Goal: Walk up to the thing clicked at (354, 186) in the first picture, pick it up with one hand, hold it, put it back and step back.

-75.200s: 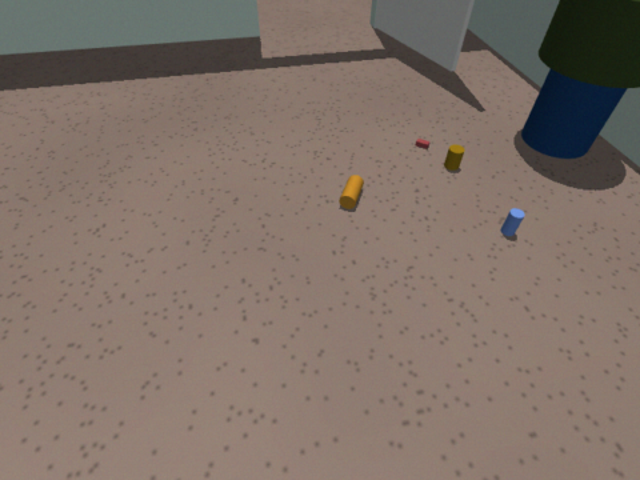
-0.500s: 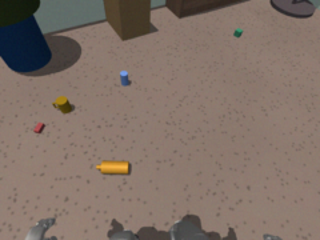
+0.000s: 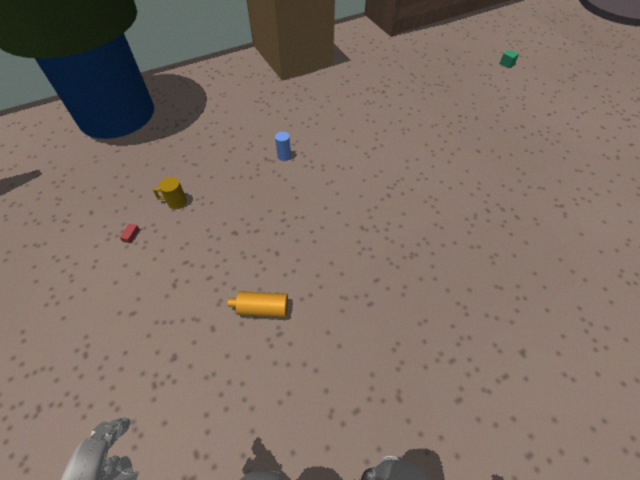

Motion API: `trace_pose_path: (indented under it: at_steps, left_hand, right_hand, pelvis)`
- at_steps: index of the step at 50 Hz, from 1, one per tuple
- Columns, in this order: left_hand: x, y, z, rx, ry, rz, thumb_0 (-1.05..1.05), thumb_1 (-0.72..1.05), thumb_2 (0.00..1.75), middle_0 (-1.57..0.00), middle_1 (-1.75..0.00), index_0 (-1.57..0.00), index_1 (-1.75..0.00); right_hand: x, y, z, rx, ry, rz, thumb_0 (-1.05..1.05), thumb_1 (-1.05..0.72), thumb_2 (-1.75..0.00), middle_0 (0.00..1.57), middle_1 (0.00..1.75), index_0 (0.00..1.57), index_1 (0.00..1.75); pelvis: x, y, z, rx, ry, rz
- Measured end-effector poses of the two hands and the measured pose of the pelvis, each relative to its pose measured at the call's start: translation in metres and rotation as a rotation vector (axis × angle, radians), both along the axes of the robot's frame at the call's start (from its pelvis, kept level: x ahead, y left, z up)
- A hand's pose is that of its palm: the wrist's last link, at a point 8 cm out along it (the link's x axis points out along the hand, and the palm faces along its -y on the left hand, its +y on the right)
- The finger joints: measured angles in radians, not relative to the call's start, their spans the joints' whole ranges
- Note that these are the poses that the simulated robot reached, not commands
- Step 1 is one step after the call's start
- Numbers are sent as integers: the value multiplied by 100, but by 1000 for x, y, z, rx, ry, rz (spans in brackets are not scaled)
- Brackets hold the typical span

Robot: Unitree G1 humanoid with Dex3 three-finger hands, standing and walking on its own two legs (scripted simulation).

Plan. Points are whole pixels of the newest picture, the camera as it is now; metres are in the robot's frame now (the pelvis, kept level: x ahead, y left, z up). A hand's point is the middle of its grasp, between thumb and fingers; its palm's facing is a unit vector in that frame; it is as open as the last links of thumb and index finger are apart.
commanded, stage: step back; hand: left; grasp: from above
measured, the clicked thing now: (257, 304) +0.66 +0.24 -0.72
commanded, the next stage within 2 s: none
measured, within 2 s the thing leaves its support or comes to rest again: neither
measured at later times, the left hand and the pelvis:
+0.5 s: hand out of the picture -0.08 +0.24 -0.14, palm faces -0.07 -0.91 -0.41, open 7.4 cm; pelvis -0.16 -0.02 -0.01, yaw -5 degrees
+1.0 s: hand out of the picture -0.21 +0.25 -0.14, palm faces -0.04 -0.92 -0.38, open 7.4 cm; pelvis -0.33 -0.01 +0.01, yaw -3 degrees
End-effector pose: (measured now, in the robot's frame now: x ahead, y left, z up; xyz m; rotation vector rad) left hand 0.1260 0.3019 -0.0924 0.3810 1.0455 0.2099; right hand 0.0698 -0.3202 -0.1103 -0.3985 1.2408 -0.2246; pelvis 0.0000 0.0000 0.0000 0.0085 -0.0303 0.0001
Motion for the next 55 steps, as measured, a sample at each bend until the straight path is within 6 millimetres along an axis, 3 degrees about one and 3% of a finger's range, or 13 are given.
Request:
trace_pose_path:
  at_steps: [4,9,15,19,22,27,33,39,44,49,55]
  left_hand:
    - [-25,12,-14,-26,12,12,1,90,90,-21,-30,-20,-30]
    - [-63,16,-13,-39,53,35,1,90,90,-21,-30,-20,-30]
    - [-117,14,-16,-22,117,23,1,90,90,-21,-30,-20,-30]
    - [-153,6,-18,-2,152,3,1,90,90,-21,-30,-20,-30]
    - [-183,-5,-19,16,160,0,1,90,90,-21,-30,-20,-30]
    - [-229,-19,-4,14,169,15,1,90,90,-21,-30,-20,-30]
    - [-245,-15,3,36,101,14,1,90,90,-21,-30,-21,-30]
    - [-261,2,-13,13,18,21,1,90,90,-21,-30,-21,-30]
    - [-292,1,-13,-13,44,34,1,90,90,-21,-30,-20,-30]
    - [-336,-3,-13,-21,82,15,1,90,90,-21,-30,-20,-30]
    - [-400,-15,-18,8,144,-11,1,90,90,-21,-30,-20,-30]
  right_hand:
    - [-20,14,6,-7,-22,19,1,-91,-89,20,30,20,30]
    - [-40,22,24,-8,-70,22,1,-90,-89,20,30,21,30]
    - [-56,15,30,-14,-159,23,1,-90,-89,20,30,21,30]
    - [-76,0,22,-9,-202,22,1,-90,-89,20,30,21,30]
    - [-97,-17,8,1,-210,4,1,-90,-89,20,30,21,30]
    - [-148,-25,3,21,-140,-43,1,-90,-89,20,30,20,30]
    - [-213,-22,-3,15,-30,-30,1,-91,-89,20,30,20,30]
    - [-260,-4,-6,0,20,6,1,-91,-89,20,30,20,30]
    - [-287,6,11,7,-23,10,1,-90,-89,20,30,21,30]
    - [-299,1,23,-6,-102,13,1,-90,-89,20,30,21,30]
    - [-324,-20,14,8,-187,14,1,-90,-89,20,30,21,30]
  pelvis:
    - [-26,9,-3,11,-22,-2]
    - [-52,9,7,-22,-16,-17]
    - [-91,2,6,-26,-11,-61]
    - [-122,-9,-2,-20,-10,-92]
    - [-147,-18,-10,-43,-20,-92]
    - [-175,-23,0,8,-18,-81]
    - [-210,-21,2,11,-4,-35]
    - [-255,-10,-9,29,-23,7]
    - [-288,-8,1,-10,-26,-7]
    - [-322,-12,6,-26,-15,-44]
    - [-371,-26,-5,-14,-9,-95]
